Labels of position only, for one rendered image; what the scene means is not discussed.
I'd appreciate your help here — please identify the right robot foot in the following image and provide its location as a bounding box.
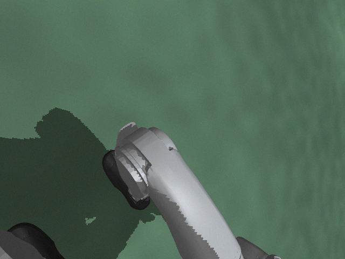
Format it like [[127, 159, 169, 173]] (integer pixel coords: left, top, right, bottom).
[[102, 150, 150, 210]]

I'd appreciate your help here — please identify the left robot foot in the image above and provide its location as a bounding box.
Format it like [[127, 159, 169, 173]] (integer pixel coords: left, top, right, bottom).
[[8, 222, 65, 259]]

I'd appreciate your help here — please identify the right robot hand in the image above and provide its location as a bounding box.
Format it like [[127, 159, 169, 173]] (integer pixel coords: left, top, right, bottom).
[[236, 236, 269, 259]]

